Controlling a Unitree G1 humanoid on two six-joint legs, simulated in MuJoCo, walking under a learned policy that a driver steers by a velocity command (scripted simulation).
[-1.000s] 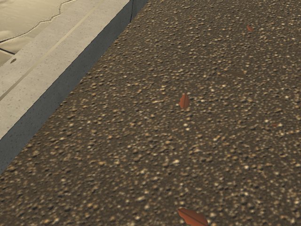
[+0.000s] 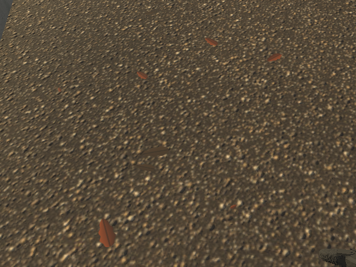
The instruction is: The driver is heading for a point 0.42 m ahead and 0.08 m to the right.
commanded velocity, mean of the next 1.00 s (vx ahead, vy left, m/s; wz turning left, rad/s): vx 0.29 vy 0.00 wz -0.35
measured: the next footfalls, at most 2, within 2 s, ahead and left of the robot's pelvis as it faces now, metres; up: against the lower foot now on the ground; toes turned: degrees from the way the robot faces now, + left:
left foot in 0.16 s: +0.28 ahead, +0.14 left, +0.00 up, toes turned -10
right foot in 0.62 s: +0.45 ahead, -0.16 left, +0.00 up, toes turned -18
